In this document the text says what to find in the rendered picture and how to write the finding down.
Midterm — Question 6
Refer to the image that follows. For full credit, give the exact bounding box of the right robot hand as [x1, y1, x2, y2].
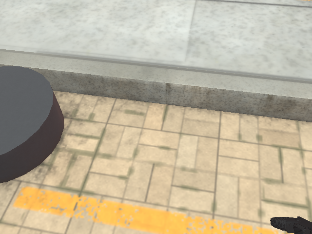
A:
[270, 216, 312, 234]

